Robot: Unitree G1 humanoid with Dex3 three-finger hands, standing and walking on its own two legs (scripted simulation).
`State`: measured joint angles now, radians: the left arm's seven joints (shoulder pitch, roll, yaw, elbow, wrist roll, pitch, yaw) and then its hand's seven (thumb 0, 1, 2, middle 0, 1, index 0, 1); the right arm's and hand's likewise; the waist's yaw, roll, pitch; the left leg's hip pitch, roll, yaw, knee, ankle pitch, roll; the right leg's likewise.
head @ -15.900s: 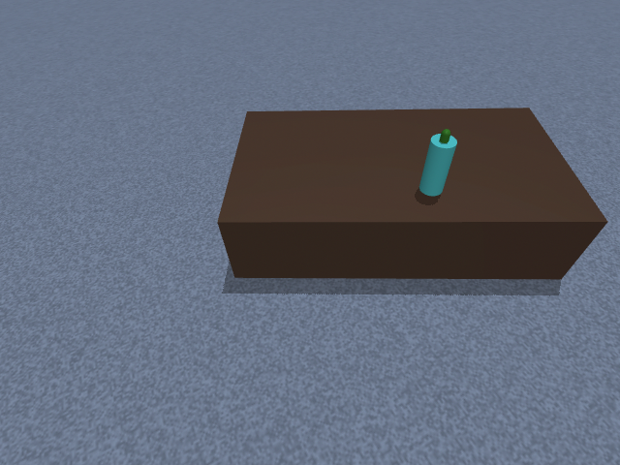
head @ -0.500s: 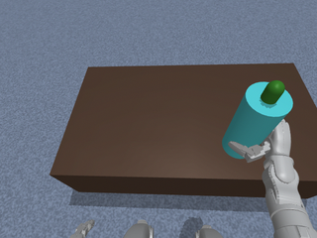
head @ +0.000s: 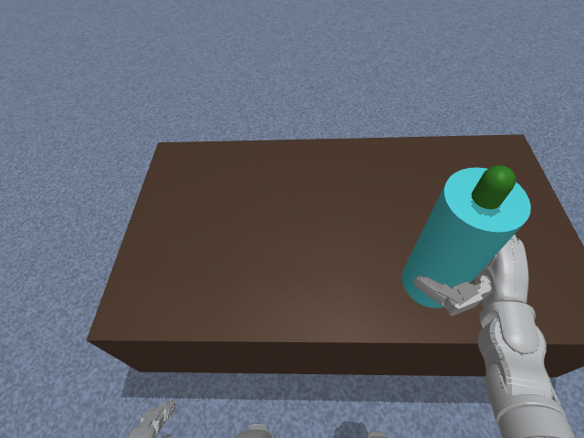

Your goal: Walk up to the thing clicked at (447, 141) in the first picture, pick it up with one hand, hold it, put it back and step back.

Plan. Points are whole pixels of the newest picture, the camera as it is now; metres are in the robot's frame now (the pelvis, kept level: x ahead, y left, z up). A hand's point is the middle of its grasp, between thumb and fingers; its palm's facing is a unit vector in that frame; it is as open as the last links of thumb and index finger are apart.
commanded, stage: hold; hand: right
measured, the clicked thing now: (458, 239) +0.35 -0.17 +0.09
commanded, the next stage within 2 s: none
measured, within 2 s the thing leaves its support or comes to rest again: neither
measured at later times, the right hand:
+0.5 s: hand (455, 257) +0.35 -0.17 +0.06, palm faces +0.13 +0.99 +0.00, open 11.2 cm
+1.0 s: hand (459, 260) +0.34 -0.17 +0.07, palm faces +0.13 +0.99 +0.00, open 11.2 cm
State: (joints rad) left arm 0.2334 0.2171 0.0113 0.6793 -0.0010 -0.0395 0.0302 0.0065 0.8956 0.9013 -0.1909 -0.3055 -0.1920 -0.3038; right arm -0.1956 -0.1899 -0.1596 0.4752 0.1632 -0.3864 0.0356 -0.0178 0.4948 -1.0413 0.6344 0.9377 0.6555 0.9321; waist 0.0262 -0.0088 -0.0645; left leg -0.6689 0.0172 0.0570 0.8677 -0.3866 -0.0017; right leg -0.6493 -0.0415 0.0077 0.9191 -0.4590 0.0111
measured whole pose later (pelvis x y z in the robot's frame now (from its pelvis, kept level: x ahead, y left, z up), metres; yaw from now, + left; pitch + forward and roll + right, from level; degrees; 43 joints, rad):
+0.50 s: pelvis +0.01 +0.00 +0.01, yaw +0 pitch +9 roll +1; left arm 0.23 0.21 0.01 0.68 0.00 -0.03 0.04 0.01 0.89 0.91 -0.20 -0.31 -0.20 -0.31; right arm -0.14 -0.18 -0.15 0.41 0.17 -0.36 0.03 -0.02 0.50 -1.04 0.63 0.94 0.65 0.93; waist 0.02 -0.01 -0.05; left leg -0.60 0.02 0.05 0.81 -0.38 0.00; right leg -0.58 -0.04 0.00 0.86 -0.45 0.01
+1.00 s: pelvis +0.00 +0.00 +0.01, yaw +0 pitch +8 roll +1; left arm 0.22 0.21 0.01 0.68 -0.01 -0.04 0.04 0.01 0.90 0.91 -0.20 -0.31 -0.20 -0.31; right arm -0.13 -0.18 -0.14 0.39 0.17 -0.34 0.03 -0.02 0.50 -1.04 0.63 0.94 0.65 0.93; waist 0.01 -0.01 -0.04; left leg -0.56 0.02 0.06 0.79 -0.36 0.00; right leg -0.54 -0.04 0.01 0.83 -0.43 0.01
